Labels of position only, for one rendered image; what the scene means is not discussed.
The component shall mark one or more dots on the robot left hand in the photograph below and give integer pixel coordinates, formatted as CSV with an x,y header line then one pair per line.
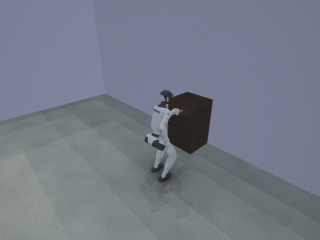
x,y
175,111

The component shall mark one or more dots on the cabinet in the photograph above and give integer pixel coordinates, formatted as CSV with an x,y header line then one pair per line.
x,y
190,134

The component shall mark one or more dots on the right robot upper arm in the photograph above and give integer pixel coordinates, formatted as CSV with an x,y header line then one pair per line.
x,y
167,114

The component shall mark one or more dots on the left robot foot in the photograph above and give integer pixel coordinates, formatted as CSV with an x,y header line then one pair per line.
x,y
158,168

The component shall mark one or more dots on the humanoid robot torso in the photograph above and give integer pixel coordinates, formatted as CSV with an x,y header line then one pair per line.
x,y
157,117

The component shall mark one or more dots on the drawer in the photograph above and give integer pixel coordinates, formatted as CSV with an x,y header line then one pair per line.
x,y
188,112

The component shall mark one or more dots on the robot right hand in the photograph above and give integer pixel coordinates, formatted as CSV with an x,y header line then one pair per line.
x,y
170,151

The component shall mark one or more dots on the right robot forearm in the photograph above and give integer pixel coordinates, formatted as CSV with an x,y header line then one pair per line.
x,y
165,137

